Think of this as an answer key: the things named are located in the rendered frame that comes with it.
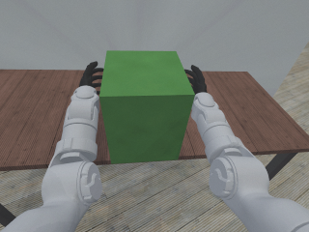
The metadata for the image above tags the right robot hand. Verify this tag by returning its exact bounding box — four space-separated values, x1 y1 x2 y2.
184 65 207 95

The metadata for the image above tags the carton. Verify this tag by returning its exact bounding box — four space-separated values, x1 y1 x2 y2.
99 50 195 164

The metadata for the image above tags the left robot forearm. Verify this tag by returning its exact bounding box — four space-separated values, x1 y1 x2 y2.
41 85 99 201

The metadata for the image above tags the table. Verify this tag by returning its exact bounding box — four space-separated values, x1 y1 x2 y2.
0 69 309 227

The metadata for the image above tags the left robot upper arm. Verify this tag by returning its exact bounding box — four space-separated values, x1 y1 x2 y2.
0 160 103 232

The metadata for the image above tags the left robot hand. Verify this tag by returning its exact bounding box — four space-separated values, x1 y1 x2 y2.
79 61 104 95

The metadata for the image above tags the right robot upper arm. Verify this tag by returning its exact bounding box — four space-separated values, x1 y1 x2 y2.
209 155 309 232

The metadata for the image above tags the right robot forearm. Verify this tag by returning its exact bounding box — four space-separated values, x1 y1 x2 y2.
191 92 269 186

